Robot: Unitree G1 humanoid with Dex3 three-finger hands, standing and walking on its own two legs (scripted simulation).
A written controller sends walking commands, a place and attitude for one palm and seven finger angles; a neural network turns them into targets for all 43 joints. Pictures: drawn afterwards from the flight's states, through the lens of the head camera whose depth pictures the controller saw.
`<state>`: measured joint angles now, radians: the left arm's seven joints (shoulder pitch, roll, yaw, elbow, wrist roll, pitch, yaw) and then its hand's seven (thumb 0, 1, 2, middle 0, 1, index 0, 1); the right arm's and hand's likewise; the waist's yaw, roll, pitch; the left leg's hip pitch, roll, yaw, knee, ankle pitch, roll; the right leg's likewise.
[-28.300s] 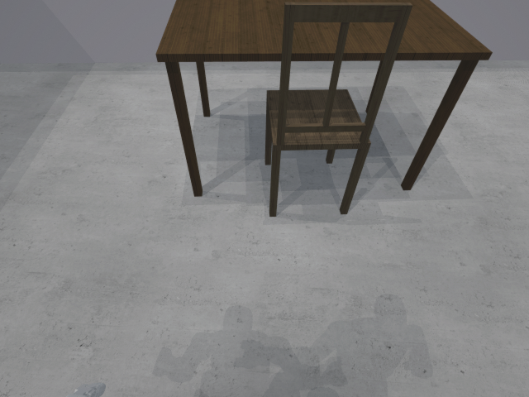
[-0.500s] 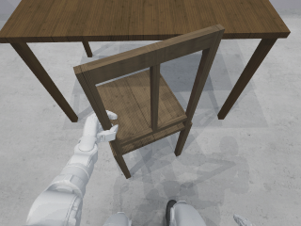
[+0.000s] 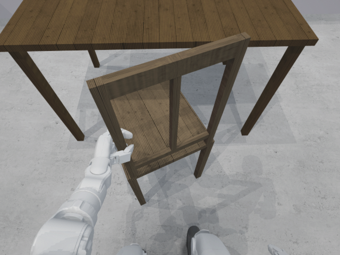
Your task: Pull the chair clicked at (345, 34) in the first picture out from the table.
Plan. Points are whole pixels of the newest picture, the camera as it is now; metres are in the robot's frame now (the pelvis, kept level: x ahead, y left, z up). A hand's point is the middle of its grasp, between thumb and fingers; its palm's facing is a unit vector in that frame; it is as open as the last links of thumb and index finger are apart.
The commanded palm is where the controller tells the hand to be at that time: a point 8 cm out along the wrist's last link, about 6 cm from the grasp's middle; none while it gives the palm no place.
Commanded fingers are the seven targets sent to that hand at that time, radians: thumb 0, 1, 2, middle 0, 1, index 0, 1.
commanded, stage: step backward, pulling the chair out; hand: left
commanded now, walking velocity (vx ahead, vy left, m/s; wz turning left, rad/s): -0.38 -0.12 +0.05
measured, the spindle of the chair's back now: (173, 120) +0.47 -0.01 -0.04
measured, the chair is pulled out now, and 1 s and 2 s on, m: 0.22 0.22 0.24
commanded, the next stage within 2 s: none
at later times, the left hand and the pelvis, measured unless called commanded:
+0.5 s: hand (125, 152) +0.37 +0.13 -0.05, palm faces +0.01 -0.98 -0.21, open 5.9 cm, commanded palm +0.38 +0.18 -0.05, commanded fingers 0.00 0.90 0.90 -0.50 -1.45 -0.50 -1.45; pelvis +0.00 -0.01 +0.00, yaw +1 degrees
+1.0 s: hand (125, 153) +0.37 +0.13 -0.05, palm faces +0.02 -0.98 -0.20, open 5.9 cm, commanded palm +0.38 +0.18 -0.04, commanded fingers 0.00 0.90 0.90 -0.50 -1.45 -0.50 -1.45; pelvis +0.00 +0.00 +0.00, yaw +1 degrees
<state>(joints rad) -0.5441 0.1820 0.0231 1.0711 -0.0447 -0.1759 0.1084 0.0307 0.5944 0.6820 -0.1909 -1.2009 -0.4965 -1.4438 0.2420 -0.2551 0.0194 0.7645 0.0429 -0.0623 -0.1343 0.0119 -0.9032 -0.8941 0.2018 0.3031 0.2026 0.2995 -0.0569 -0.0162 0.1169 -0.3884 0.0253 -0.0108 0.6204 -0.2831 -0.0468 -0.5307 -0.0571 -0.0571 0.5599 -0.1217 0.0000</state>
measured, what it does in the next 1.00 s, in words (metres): stands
